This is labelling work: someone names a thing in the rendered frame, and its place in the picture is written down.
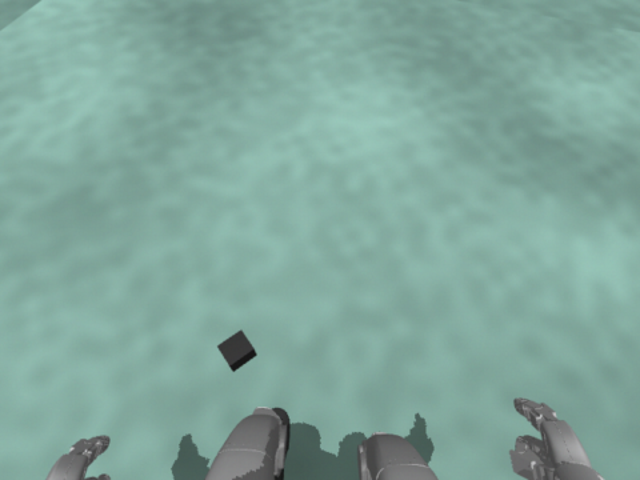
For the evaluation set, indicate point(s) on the right robot hand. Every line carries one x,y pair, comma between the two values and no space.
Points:
536,459

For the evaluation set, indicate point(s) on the small box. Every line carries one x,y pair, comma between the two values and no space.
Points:
237,350

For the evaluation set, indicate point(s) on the left robot foot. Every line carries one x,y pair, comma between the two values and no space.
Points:
284,417

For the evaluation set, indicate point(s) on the right robot arm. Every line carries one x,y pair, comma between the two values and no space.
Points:
575,471

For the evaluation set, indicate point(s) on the left robot hand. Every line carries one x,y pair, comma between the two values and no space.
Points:
73,466

